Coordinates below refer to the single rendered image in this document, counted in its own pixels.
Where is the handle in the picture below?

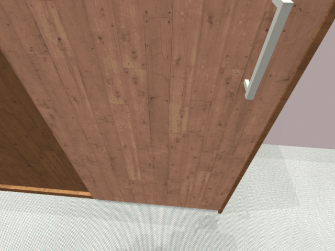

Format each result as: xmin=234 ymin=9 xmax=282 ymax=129
xmin=244 ymin=0 xmax=293 ymax=100

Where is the wardrobe door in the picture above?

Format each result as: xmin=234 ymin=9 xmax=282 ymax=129
xmin=0 ymin=49 xmax=89 ymax=192
xmin=0 ymin=0 xmax=333 ymax=210

